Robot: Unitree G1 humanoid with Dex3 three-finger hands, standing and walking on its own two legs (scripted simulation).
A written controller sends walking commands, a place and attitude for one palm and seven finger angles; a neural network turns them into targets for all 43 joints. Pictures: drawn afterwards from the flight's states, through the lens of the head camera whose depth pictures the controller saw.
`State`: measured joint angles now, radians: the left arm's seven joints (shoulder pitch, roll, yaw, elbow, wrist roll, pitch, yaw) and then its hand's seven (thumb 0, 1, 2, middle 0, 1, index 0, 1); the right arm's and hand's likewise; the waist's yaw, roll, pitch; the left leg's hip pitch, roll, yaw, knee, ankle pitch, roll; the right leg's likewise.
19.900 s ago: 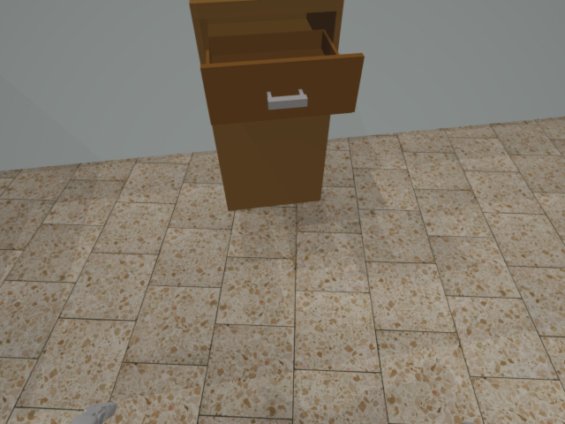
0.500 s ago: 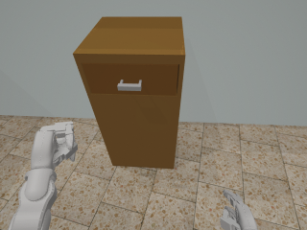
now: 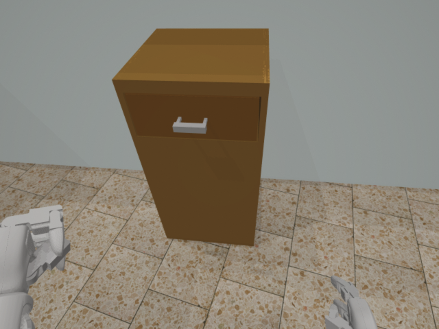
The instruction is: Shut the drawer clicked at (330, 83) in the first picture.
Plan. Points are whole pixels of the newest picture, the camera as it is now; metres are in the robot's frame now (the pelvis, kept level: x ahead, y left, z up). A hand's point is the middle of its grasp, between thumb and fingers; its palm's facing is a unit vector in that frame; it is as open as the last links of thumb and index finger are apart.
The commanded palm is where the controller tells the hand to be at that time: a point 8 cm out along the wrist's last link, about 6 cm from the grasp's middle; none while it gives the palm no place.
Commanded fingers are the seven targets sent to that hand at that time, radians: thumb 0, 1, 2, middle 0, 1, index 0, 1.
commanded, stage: step back with the hand held close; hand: left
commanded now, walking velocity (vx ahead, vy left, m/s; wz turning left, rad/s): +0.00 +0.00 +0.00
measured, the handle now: (191, 124) +0.68 +0.18 +0.00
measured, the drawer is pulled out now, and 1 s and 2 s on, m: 0.00 0.00 0.00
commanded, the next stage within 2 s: stop stepping back and stand still in 1.42 s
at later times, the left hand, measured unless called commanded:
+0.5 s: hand (53, 247) +0.17 +0.26 +0.15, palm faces +0.28 -0.81 -0.51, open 3.2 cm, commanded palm +0.11 +0.30 +0.17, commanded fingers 0.00 0.90 0.90 -1.40 -1.60 -1.40 -1.60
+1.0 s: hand out of the picture +0.08 +0.28 +0.16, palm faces +0.41 -0.75 -0.51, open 3.2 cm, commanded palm +0.01 +0.32 +0.17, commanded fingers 0.00 0.90 0.90 -1.40 -1.60 -1.40 -1.60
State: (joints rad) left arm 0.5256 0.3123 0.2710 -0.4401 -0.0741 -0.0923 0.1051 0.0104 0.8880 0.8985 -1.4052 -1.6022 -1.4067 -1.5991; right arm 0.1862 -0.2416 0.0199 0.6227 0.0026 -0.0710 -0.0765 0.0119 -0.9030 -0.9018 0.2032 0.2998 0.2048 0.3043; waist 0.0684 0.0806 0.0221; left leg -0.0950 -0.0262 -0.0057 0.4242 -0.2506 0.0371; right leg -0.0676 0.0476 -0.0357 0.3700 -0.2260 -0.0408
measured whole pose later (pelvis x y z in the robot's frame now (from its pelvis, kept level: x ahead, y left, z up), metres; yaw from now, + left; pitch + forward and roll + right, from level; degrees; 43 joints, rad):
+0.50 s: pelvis -0.02 +0.02 +0.00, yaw -1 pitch +2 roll -1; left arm 0.65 0.41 0.36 -0.54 -0.07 -0.18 0.11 0.01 0.88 0.90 -1.40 -1.60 -1.40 -1.60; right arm 0.18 -0.24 -0.03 0.56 0.02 0.04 -0.07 0.01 -0.90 -0.90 0.20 0.30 0.20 0.30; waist -0.01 0.04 0.02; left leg -0.26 -0.05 0.02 0.43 -0.20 0.07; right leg -0.25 0.02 -0.01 0.41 -0.19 -0.01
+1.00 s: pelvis -0.10 +0.03 -0.02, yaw +4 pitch +0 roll -2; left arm 0.61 0.40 0.44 -0.61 0.01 -0.27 0.12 0.01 0.88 0.90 -1.41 -1.60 -1.41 -1.60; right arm 0.21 -0.22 -0.02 0.55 0.00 -0.04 -0.06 0.01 -0.90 -0.90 0.21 0.30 0.21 0.30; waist -0.01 0.01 0.05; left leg -0.46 -0.03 0.03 0.64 -0.20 0.09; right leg -0.38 0.08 0.07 0.61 -0.23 0.01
